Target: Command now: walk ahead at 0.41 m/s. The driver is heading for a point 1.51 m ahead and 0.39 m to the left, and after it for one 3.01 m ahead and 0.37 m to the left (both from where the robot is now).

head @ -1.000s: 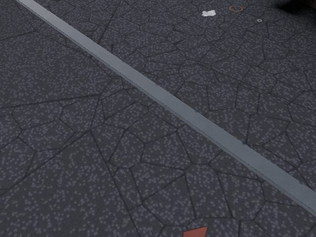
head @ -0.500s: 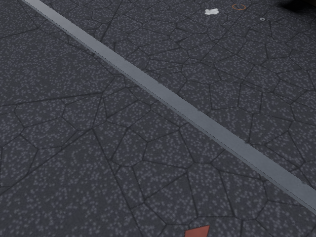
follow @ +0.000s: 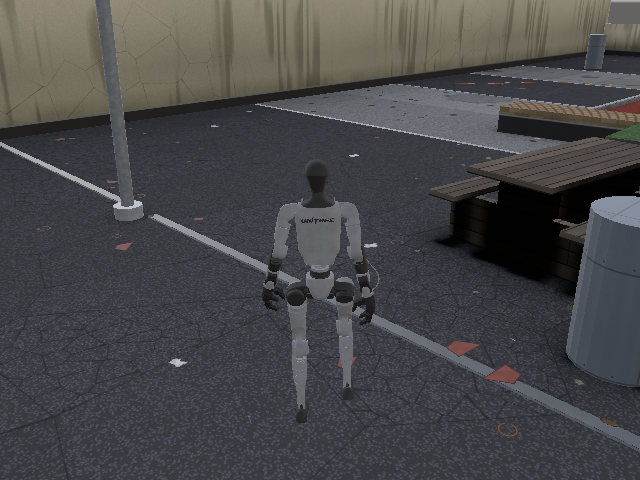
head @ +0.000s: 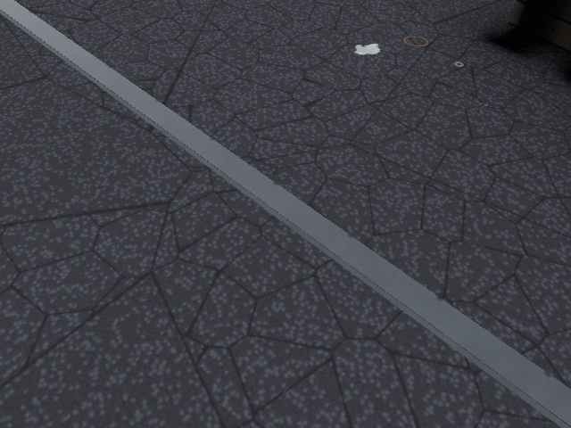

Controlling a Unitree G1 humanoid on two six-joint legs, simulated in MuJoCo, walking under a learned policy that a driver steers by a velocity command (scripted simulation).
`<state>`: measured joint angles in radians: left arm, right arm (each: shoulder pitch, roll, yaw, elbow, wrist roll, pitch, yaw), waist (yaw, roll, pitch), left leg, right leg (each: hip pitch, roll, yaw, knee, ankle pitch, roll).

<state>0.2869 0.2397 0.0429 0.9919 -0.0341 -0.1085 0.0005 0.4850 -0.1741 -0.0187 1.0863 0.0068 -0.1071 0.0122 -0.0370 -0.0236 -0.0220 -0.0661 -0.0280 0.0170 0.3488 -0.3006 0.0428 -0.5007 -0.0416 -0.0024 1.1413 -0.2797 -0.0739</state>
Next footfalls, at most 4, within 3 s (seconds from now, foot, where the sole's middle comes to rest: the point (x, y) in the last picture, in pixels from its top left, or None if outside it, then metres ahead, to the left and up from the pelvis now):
0.28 right None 0.33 -0.14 -0.78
0.82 left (243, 381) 0.65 0.09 -0.78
1.38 right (328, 276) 0.96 -0.15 -0.78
1.92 left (221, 222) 1.17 0.16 -0.78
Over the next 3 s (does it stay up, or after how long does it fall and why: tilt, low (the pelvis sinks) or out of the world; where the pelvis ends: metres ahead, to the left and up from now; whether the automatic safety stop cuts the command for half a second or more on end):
stays up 1.41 0.23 -0.01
